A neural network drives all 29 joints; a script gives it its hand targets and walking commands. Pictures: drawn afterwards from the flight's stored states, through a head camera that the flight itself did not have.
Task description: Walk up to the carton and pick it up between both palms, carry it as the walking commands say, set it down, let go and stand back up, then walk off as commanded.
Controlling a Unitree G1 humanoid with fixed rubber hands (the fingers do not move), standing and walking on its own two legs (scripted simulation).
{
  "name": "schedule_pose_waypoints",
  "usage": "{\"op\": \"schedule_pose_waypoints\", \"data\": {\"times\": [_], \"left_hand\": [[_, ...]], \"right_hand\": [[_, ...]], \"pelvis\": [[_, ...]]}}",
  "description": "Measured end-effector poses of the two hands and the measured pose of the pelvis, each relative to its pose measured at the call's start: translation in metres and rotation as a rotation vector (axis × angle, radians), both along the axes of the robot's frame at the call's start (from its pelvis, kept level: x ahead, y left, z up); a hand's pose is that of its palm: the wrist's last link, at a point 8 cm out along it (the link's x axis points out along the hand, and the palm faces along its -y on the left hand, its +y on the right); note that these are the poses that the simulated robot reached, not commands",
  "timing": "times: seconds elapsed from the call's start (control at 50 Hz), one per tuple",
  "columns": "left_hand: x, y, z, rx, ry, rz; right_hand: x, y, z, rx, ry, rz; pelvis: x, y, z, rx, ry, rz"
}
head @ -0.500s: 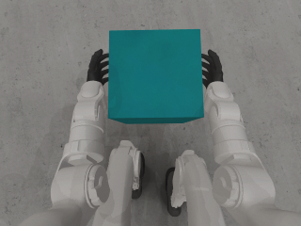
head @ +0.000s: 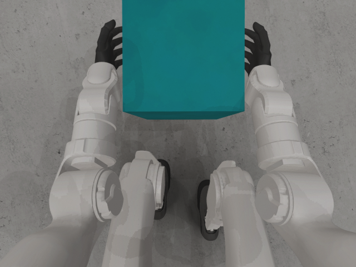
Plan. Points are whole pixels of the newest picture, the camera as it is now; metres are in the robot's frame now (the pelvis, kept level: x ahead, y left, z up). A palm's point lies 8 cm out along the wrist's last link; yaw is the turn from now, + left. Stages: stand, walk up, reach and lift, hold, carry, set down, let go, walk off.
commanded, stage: set down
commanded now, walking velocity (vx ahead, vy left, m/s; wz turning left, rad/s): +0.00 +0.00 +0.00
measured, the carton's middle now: (182, 73) +0.51 +0.06 -0.19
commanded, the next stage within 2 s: none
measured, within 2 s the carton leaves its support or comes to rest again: rests again in 1.06 s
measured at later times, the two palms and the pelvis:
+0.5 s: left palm (117, 67) +0.51 +0.21 -0.20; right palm (242, 71) +0.53 -0.08 -0.20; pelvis -0.01 +0.00 -0.06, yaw -1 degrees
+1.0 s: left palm (118, 68) +0.51 +0.21 -0.22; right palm (238, 73) +0.53 -0.08 -0.22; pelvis -0.01 +0.00 -0.08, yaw -1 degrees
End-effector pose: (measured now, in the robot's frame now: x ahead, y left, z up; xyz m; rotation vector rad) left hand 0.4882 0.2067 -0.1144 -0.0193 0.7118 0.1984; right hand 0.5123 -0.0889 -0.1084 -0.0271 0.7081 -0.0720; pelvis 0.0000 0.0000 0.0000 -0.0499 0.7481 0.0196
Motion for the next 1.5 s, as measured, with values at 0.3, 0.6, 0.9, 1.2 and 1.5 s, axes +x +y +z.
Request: {"op": "schedule_pose_waypoints", "data": {"times": [0.3, 0.6, 0.9, 1.2, 1.5], "left_hand": [[0.014, 0.003, -0.052, 0.006, 0.014, -0.015], [0.029, 0.008, -0.1, 0.017, 0.032, -0.037], [0.028, 0.005, -0.105, 0.013, 0.032, -0.041], [0.029, 0.01, -0.119, 0.024, 0.052, -0.052], [0.029, 0.01, -0.121, 0.003, 0.042, -0.058]], "right_hand": [[0.011, 0.003, -0.054, -0.006, 0.011, 0.002], [0.02, 0.007, -0.105, -0.013, 0.027, 0.009], [0.021, 0.004, -0.107, -0.017, 0.026, 0.008], [0.018, 0.008, -0.127, -0.006, 0.038, 0.02], [0.019, 0.005, -0.13, 0.011, 0.03, 0.035]], "pelvis": [[-0.005, 0.0, -0.034, 0.001, -0.007, -0.007], [-0.009, -0.001, -0.066, 0.002, -0.052, -0.01], [-0.012, -0.001, -0.076, 0.0, -0.078, -0.017], [-0.015, 0.0, -0.084, 0.011, -0.101, -0.021], [-0.018, -0.003, -0.09, 0.02, -0.126, -0.03]]}}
